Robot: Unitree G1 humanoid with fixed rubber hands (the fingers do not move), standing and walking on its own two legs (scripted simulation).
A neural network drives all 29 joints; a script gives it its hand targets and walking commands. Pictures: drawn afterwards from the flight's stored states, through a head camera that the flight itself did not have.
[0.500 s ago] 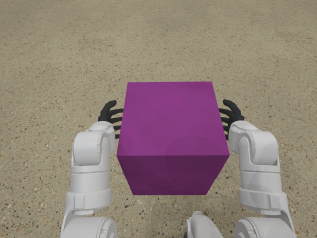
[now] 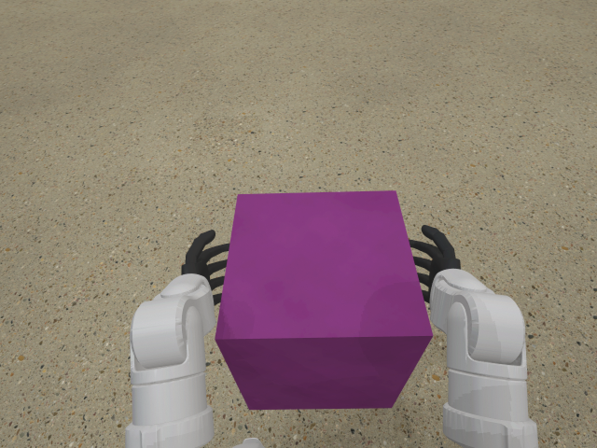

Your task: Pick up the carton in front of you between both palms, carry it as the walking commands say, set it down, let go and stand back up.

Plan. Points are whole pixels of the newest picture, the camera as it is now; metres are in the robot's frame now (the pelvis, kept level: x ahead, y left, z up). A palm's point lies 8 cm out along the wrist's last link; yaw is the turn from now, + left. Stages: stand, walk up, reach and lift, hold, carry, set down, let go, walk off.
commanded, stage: carry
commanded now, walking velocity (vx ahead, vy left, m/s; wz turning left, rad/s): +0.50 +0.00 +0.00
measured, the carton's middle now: (318, 306) +0.32 +0.01 +0.00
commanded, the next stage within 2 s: none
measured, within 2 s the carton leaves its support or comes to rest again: neither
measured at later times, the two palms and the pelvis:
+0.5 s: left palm (216, 151) +0.56 +0.18 +0.08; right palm (396, 152) +0.54 -0.12 +0.09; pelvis +0.30 +0.05 +0.00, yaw -3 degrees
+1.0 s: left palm (257, 66) +0.86 +0.14 +0.08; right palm (392, 63) +0.87 -0.16 +0.08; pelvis +0.61 -0.01 +0.00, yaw -1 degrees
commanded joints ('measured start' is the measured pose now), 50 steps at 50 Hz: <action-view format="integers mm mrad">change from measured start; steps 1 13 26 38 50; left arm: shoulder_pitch -476 -345 -276 -243 -227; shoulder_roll -956 -849 -888 -915 -889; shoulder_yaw -785 -817 -834 -796 -836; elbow -153 -194 -202 -146 -264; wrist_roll -398 -383 -360 -366 -404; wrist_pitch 8 73 36 35 8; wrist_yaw -269 -278 -251 -272 -289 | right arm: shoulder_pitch -446 -240 -254 -303 -201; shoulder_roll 983 879 877 902 917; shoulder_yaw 770 745 778 804 821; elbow -149 -133 -203 -196 -264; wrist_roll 346 377 412 408 374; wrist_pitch -9 60 42 60 11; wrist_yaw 211 274 292 293 256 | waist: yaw -3 -49 -41 -2 -8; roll -143 244 128 -219 -134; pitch -370 -374 -194 -381 -224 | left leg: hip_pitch -48 861 617 -92 19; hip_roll -20 351 172 -22 24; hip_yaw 53 -546 -19 -46 86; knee -105 -510 -644 519 -148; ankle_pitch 92 77 181 -236 135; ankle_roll -3 283 153 34 10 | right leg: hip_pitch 401 -541 -428 444 217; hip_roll -230 -32 -104 -425 -268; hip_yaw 151 100 -26 519 41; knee -12 974 352 3 -102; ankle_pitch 500 -327 112 142 161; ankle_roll -51 77 113 -144 -39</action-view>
